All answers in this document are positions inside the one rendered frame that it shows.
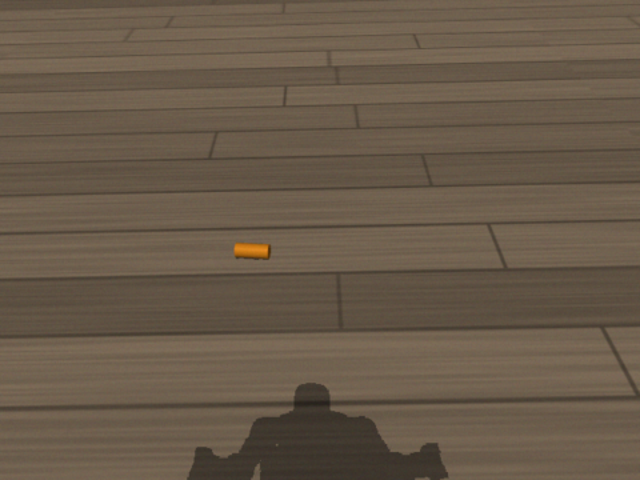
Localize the can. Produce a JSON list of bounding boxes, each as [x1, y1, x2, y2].
[[234, 243, 271, 259]]

